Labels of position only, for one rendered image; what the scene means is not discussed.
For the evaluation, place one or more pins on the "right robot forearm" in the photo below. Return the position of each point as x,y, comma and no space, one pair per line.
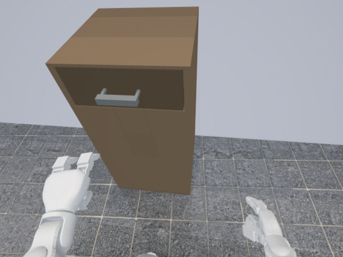
277,246

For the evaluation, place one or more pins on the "robot right hand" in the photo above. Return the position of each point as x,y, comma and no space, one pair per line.
257,228

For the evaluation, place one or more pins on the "handle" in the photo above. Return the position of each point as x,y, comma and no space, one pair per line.
117,100

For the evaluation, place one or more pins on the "left robot forearm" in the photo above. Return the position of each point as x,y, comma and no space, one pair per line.
54,236

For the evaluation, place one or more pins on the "drawer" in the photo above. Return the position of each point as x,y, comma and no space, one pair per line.
160,88

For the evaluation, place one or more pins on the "robot left hand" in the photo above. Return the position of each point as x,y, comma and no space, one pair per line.
66,189

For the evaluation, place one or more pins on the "cabinet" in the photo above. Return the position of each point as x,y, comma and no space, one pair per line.
143,149

